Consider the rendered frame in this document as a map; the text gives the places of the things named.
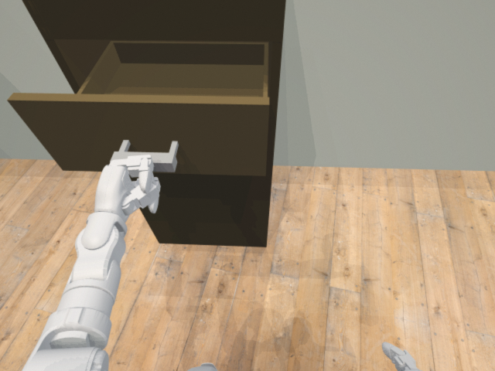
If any drawer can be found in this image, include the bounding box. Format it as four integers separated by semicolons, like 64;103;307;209
7;41;269;176

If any left robot upper arm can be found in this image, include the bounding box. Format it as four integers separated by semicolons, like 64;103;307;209
26;347;109;371

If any right robot hand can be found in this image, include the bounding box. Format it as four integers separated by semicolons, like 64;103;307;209
382;342;422;371

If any robot left shin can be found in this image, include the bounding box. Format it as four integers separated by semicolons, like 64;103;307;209
201;362;217;369

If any left robot hand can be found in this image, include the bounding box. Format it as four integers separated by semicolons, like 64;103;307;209
94;155;161;223

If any handle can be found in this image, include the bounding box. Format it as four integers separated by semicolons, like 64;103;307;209
110;140;179;172

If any robot left forearm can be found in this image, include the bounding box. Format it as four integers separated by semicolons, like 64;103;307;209
22;212;128;371

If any cabinet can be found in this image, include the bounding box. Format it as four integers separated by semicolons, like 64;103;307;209
22;0;286;247

